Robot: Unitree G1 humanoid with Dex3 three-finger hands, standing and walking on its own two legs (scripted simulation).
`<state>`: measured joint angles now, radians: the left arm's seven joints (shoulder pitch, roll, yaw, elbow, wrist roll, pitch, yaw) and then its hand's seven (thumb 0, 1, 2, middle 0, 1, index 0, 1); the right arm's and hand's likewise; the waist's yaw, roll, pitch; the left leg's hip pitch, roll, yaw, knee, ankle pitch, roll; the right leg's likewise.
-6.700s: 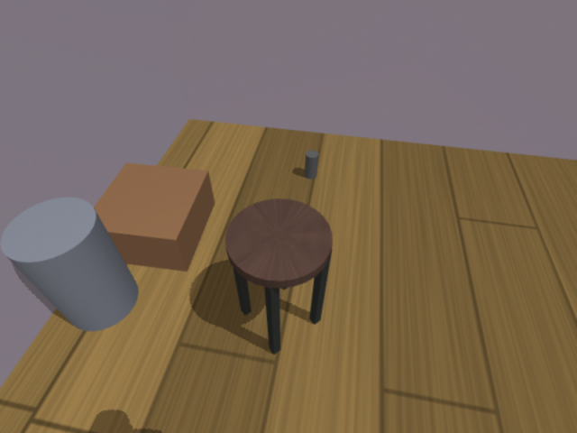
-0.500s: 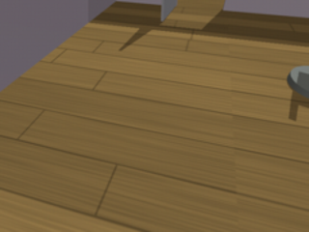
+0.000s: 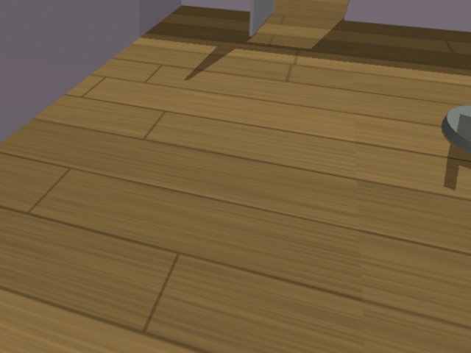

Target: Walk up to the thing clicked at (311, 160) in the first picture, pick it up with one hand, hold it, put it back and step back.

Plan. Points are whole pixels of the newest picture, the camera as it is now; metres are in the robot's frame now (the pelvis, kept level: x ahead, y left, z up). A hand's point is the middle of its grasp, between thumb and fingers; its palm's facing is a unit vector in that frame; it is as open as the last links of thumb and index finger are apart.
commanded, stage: walk up
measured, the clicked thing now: out of the picture +0.32 +1.50 -0.71
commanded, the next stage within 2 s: stand in 1.74 s
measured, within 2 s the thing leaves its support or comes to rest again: neither
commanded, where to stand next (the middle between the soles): +0.22 -0.02 m, yaw +19 degrees
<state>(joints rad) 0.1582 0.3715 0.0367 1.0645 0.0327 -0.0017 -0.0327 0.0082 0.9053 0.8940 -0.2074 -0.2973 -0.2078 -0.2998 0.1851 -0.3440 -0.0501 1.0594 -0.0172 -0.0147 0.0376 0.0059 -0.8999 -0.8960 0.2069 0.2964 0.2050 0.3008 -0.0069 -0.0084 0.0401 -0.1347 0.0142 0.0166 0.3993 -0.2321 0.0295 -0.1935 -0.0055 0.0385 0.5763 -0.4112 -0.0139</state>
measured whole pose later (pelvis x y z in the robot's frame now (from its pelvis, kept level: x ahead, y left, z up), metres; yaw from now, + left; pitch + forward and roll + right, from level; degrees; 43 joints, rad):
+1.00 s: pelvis +0.19 -0.04 -0.03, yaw +18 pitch -1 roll +0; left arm 0.23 0.40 0.05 0.84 0.04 -0.03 0.01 0.01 0.90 0.89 -0.21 -0.30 -0.21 -0.30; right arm 0.21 -0.42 -0.07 0.81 0.00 0.05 0.01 0.01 -0.90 -0.90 0.21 0.30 0.20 0.30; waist 0.03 0.04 0.13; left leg -0.45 -0.01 -0.03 1.01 -0.53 0.01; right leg -0.38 -0.11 -0.07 0.74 -0.34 0.01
